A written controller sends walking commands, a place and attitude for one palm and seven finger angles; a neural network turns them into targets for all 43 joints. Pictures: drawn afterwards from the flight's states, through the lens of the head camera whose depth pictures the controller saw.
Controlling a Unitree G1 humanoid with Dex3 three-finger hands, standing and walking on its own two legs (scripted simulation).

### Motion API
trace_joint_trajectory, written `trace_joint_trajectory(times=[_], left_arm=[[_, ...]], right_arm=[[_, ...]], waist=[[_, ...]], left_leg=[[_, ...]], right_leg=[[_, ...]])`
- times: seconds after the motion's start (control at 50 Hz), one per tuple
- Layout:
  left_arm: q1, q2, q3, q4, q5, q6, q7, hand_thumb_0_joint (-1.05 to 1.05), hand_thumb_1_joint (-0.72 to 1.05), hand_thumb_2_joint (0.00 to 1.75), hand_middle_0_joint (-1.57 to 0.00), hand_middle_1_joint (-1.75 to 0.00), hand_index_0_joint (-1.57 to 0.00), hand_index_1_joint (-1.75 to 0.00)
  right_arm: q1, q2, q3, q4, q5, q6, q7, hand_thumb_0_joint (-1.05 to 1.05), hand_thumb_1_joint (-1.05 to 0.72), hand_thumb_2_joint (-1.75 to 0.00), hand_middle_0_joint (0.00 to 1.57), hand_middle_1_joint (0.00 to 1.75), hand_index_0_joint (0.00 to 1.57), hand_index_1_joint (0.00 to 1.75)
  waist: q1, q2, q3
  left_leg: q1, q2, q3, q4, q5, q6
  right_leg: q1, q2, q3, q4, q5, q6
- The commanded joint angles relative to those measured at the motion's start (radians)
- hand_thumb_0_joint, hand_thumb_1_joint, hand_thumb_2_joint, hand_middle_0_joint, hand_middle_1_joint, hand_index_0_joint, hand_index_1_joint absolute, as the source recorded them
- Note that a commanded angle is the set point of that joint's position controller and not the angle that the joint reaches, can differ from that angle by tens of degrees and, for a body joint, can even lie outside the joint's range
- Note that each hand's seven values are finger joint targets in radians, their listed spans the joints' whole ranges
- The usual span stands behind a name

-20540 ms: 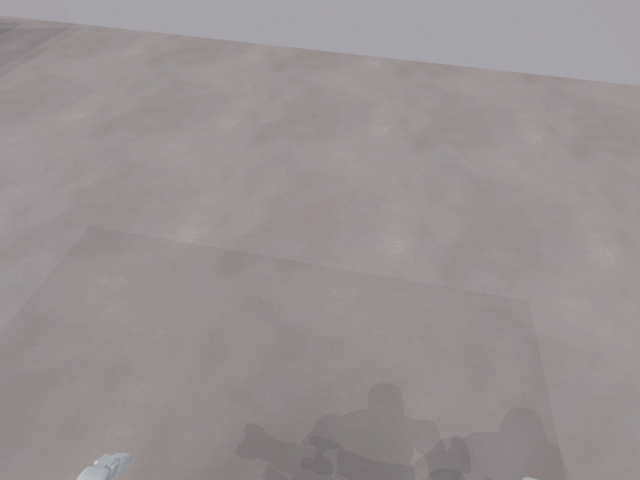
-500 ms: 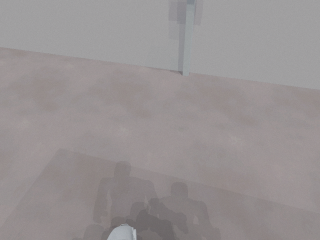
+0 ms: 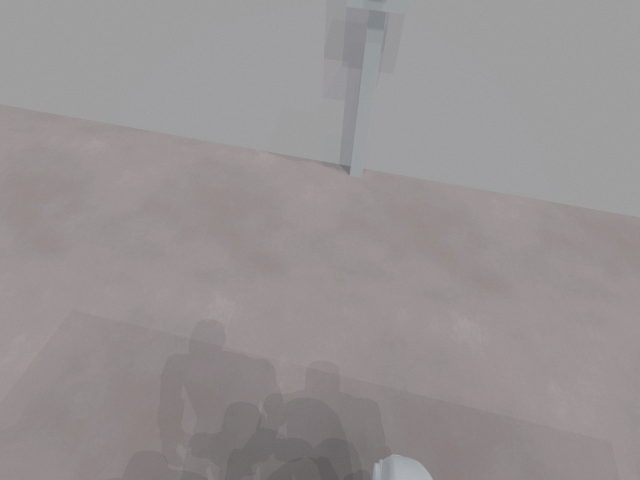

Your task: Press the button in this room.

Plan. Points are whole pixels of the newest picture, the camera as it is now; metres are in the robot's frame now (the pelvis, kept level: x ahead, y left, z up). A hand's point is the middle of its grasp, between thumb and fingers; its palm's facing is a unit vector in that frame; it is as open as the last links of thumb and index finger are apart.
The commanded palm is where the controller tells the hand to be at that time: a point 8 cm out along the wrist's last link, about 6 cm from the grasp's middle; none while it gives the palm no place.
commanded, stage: turn or walk to find it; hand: left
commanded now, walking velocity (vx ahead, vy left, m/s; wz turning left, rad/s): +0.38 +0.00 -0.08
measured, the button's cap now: out of the picture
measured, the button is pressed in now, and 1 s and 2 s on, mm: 0 0 0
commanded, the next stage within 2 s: stand and wait in 0.68 s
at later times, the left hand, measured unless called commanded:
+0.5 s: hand (263, 397) +0.27 +0.11 -0.16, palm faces +0.05 -0.97 -0.25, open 7.1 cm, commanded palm none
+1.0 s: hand (252, 330) +0.40 +0.15 -0.18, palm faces +0.04 -0.99 -0.17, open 7.4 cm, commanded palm none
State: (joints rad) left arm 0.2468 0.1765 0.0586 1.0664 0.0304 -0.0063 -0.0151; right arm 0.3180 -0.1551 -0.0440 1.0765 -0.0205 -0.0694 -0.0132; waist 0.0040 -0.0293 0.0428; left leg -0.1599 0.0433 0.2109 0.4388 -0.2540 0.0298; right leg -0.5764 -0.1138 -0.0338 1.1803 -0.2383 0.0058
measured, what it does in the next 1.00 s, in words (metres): walks ahead: right foot, then left foot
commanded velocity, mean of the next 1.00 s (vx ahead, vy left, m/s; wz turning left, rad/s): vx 0.25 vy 0.00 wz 0.01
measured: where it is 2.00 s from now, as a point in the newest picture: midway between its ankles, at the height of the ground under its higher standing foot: (338, 412)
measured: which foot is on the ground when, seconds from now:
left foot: down 0.00-0.26, up 0.28-0.76, down 0.78-1.00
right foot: up 0.00-0.22, down 0.24-0.80, up 0.82-1.00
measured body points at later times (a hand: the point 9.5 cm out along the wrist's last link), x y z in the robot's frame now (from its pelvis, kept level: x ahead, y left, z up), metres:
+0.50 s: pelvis +0.21 -0.09 +0.00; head +0.22 -0.11 +0.45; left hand +0.26 +0.16 -0.14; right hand +0.24 -0.33 -0.16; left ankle +0.23 +0.07 -0.65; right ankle +0.21 -0.17 -0.74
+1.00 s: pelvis +0.39 -0.03 +0.00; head +0.42 -0.01 +0.45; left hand +0.40 +0.20 -0.17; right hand +0.47 -0.26 -0.14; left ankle +0.42 +0.06 -0.74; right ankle +0.39 -0.18 -0.68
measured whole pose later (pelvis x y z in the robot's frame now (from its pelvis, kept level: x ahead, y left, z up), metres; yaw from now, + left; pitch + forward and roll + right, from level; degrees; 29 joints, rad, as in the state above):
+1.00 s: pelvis +0.39 -0.03 +0.00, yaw +0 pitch -1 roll -1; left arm 0.25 0.17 0.03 1.12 0.01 -0.01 0.02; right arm 0.15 -0.16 -0.04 1.04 -0.01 -0.07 -0.03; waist 0.01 -0.03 0.08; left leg -0.23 0.06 0.21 0.49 -0.23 0.05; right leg -0.43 -0.11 -0.06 0.99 -0.39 0.04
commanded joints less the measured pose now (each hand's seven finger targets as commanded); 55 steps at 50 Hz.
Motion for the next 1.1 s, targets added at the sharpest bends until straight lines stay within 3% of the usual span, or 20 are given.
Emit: trace_joint_trajectory(times=[0.0, 0.14, 0.16, 0.2, 0.22, 0.24, 0.26, 0.3, 0.34, 0.38, 0.48, 0.66, 0.68, 0.72, 0.74, 0.76, 0.78, 0.84, 0.92, 1.08], left_arm=[[-0.024, 0.011, 0.007, -0.078, -0.004, -0.002, -0.011, 0.0, 0.9, 0.9, -0.2, -0.3, -0.2, -0.3], [-0.174, 0.023, 0.0, -0.133, -0.007, -0.029, -0.014, 0.0, 0.9, 0.9, -0.2, -0.3, -0.2, -0.3], [-0.142, 0.029, 0.003, -0.125, -0.006, -0.034, -0.014, 0.0, 0.9, 0.9, -0.2, -0.3, -0.2, -0.3], [0.089, 0.088, 0.019, -0.046, 0.0, -0.054, -0.009, 0.0, 0.9, 0.9, -0.2, -0.3, -0.2, -0.3], [0.25, 0.188, 0.043, 0.004, 0.008, -0.069, 0.003, 0.0, 0.9, 0.9, -0.2, -0.3, -0.2, -0.3], [0.336, 0.296, 0.063, 0.032, -0.007, -0.073, 0.018, 0.0, 0.9, 0.9, -0.2, -0.3, -0.2, -0.3], [0.264, 0.28, 0.063, 0.018, -0.02, -0.065, 0.028, 0.0, 0.9, 0.9, -0.2, -0.3, -0.2, -0.3], [0.106, 0.193, 0.04, -0.016, -0.019, -0.069, 0.024, 0.0, 0.9, 0.9, -0.2, -0.3, -0.2, -0.3], [0.034, 0.117, 0.017, -0.029, -0.017, -0.076, 0.025, 0.0, 0.9, 0.9, -0.2, -0.3, -0.2, -0.3], [0.034, 0.087, 0.004, -0.019, -0.011, -0.083, 0.026, 0.0, 0.9, 0.9, -0.2, -0.3, -0.2, -0.3], [0.069, 0.083, -0.001, -0.009, -0.008, -0.096, 0.027, 0.0, 0.9, 0.9, -0.2, -0.3, -0.2, -0.3], [0.169, 0.139, -0.001, 0.049, -0.008, -0.087, 0.029, 0.0, 0.9, 0.9, -0.2, -0.3, -0.2, -0.3], [0.172, 0.136, -0.001, 0.053, -0.009, -0.084, 0.031, 0.0, 0.9, 0.9, -0.2, -0.3, -0.2, -0.3], [0.158, 0.134, -0.005, 0.06, -0.015, -0.081, 0.036, 0.0, 0.9, 0.9, -0.2, -0.3, -0.2, -0.3], [0.166, 0.117, -0.01, 0.053, -0.021, -0.079, 0.035, 0.0, 0.9, 0.9, -0.2, -0.3, -0.2, -0.3], [0.217, 0.057, -0.024, 0.039, -0.033, -0.078, 0.031, 0.0, 0.9, 0.9, -0.2, -0.3, -0.2, -0.3], [0.183, 0.058, -0.031, 0.021, -0.03, -0.078, 0.036, 0.0, 0.9, 0.9, -0.2, -0.3, -0.2, -0.3], [0.086, 0.042, -0.025, 0.033, -0.022, -0.055, 0.034, 0.0, 0.9, 0.9, -0.2, -0.3, -0.2, -0.3], [0.144, -0.018, -0.026, 0.052, -0.021, -0.018, 0.033, 0.0, 0.9, 0.9, -0.2, -0.3, -0.2, -0.3], [0.088, 0.003, -0.034, 0.022, -0.013, 0.003, 0.041, 0.0, 0.9, 0.9, -0.2, -0.3, -0.2, -0.3]], right_arm=[[0.067, -0.112, -0.03, -0.028, 0.002, -0.024, 0.001, 0.0, -0.9, -0.9, 0.2, 0.3, 0.2, 0.3], [0.155, -0.133, -0.042, 0.021, -0.01, -0.01, 0.003, 0.0, -0.9, -0.9, 0.2, 0.3, 0.2, 0.3], [0.147, -0.14, -0.043, 0.021, -0.01, -0.007, 0.002, 0.0, -0.9, -0.9, 0.2, 0.3, 0.2, 0.3], [0.14, -0.137, -0.041, 0.023, -0.004, -0.003, 0.006, 0.0, -0.9, -0.9, 0.2, 0.3, 0.2, 0.3], [0.15, -0.1, -0.035, 0.015, 0.006, -0.004, 0.018, 0.0, -0.9, -0.9, 0.2, 0.3, 0.2, 0.3], [0.149, -0.049, -0.019, -0.032, 0.011, 0.002, 0.023, 0.0, -0.9, -0.9, 0.2, 0.3, 0.2, 0.3], [0.095, -0.084, -0.025, -0.045, 0.014, 0.012, 0.017, 0.0, -0.9, -0.9, 0.2, 0.3, 0.2, 0.3], [0.013, -0.06, -0.03, -0.041, 0.008, 0.012, 0.02, 0.0, -0.9, -0.9, 0.2, 0.3, 0.2, 0.3], [0.031, -0.034, -0.029, -0.026, -0.003, 0.025, 0.022, 0.0, -0.9, -0.9, 0.2, 0.3, 0.2, 0.3], [0.066, -0.022, -0.026, -0.013, -0.009, 0.043, 0.025, 0.0, -0.9, -0.9, 0.2, 0.3, 0.2, 0.3], [-0.035, -0.038, -0.031, -0.068, -0.01, 0.055, 0.04, 0.0, -0.9, -0.9, 0.2, 0.3, 0.2, 0.3], [-0.267, -0.062, -0.011, -0.152, -0.005, 0.029, 0.055, 0.0, -0.9, -0.9, 0.2, 0.3, 0.2, 0.3], [-0.26, -0.069, -0.01, -0.15, -0.006, 0.025, 0.051, 0.0, -0.9, -0.9, 0.2, 0.3, 0.2, 0.3], [-0.096, -0.1, -0.016, -0.093, -0.012, 0.014, 0.035, 0.0, -0.9, -0.9, 0.2, 0.3, 0.2, 0.3], [0.051, -0.171, -0.031, -0.053, -0.016, 0.007, 0.026, 0.0, -0.9, -0.9, 0.2, 0.3, 0.2, 0.3], [0.162, -0.264, -0.051, -0.025, -0.017, 0.004, 0.012, 0.0, -0.9, -0.9, 0.2, 0.3, 0.2, 0.3], [0.194, -0.284, -0.047, -0.007, 0.003, 0.016, 0.003, 0.0, -0.9, -0.9, 0.2, 0.3, 0.2, 0.3], [-0.009, -0.169, -0.018, -0.04, 0.005, 0.011, -0.008, 0.0, -0.9, -0.9, 0.2, 0.3, 0.2, 0.3], [-0.059, -0.114, 0.0, -0.025, 0.008, 0.003, -0.011, 0.0, -0.9, -0.9, 0.2, 0.3, 0.2, 0.3], [-0.086, -0.112, -0.011, -0.018, 0.0, 0.035, -0.012, 0.0, -0.9, -0.9, 0.2, 0.3, 0.2, 0.3]], waist=[[0.005, 0.136, 0.086], [-0.042, 0.123, 0.074], [-0.022, 0.12, 0.054], [0.083, 0.027, -0.084], [0.147, -0.156, -0.204], [0.134, -0.354, -0.25], [0.121, -0.199, -0.2], [0.075, -0.088, -0.055], [0.017, -0.017, -0.012], [-0.013, -0.061, 0.002], [-0.015, -0.091, 0.05], [0.043, -0.061, 0.072], [0.034, -0.051, 0.066], [-0.045, -0.015, -0.039], [-0.094, 0.102, -0.154], [-0.115, 0.307, -0.286], [-0.119, 0.318, -0.312], [-0.052, 0.151, -0.072], [0.01, 0.168, -0.075], [0.035, 0.166, -0.007]], left_leg=[[-0.069, 0.27, -0.183, -0.303, 0.04, 0.11], [0.048, 0.285, -0.138, -0.193, 0.202, 0.096], [0.046, 0.281, -0.127, -0.149, 0.25, 0.084], [-0.003, 0.197, -0.05, 0.15, 0.368, 0.024], [-0.194, 0.125, -0.005, 0.449, 0.151, -0.014], [-0.443, -0.013, -0.049, 0.733, -0.32, -0.047], [-0.463, 0.042, -0.17, 0.842, -0.293, -0.027], [-0.51, 0.106, -0.209, 0.892, -0.121, -0.026], [-0.43, 0.131, -0.204, 0.824, -0.027, -0.035], [-0.402, 0.127, -0.181, 0.764, 0.012, -0.055], [-0.456, 0.134, -0.162, 0.6, 0.086, -0.082], [-0.376, 0.087, -0.083, 0.21, 0.056, -0.046], [-0.335, 0.073, -0.072, 0.179, 0.042, -0.039], [-0.073, 0.02, -0.038, 0.056, 0.131, -0.023], [0.195, 0.099, -0.123, 0.049, 0.361, 0.005], [0.465, 0.353, -0.402, 0.072, 0.711, 0.112], [0.464, 0.449, -0.456, 0.027, 0.947, 0.187], [0.125, 0.373, -0.304, -0.062, 0.762, 0.15], [-0.016, 0.261, -0.147, -0.111, 0.718, 0.09], [-0.102, 0.228, -0.163, -0.092, 0.32, 0.08]], right_leg=[[-0.067, -0.059, 0.009, -0.112, 0.089, 0.027], [0.081, -0.004, -0.086, -0.52, 0.032, 0.01], [0.146, 0.011, -0.098, -0.559, 0.038, 0.0], [0.477, 0.06, -0.125, -0.682, 0.081, -0.02], [0.725, -0.129, 0.09, -0.732, 0.029, -0.069], [0.841, -0.352, 0.48, -0.839, 0.129, -0.149], [0.75, -0.371, 0.475, -0.895, 0.038, -0.177], [0.558, -0.306, 0.364, -0.925, -0.055, -0.146], [0.412, -0.241, 0.196, -0.953, -0.009, -0.116], [0.361, -0.198, 0.09, -0.973, 0.047, -0.103], [0.371, -0.179, 0.022, -1.018, 0.097, -0.129], [0.563, -0.202, 0.003, -0.946, 0.308, -0.141], [0.569, -0.196, -0.006, -0.906, 0.388, -0.135], [0.54, -0.139, -0.083, -0.656, 0.624, -0.087], [0.398, -0.072, -0.126, -0.447, 0.479, -0.034], [0.137, 0.06, -0.161, -0.18, -0.087, 0.014], [0.077, 0.075, -0.064, -0.002, -0.407, 0.007], [0.056, -0.019, 0.0, 0.015, -0.278, 0.021], [0.197, -0.009, -0.018, -0.167, -0.144, 0.041], [0.361, 0.016, -0.06, -0.583, 0.006, 0.049]])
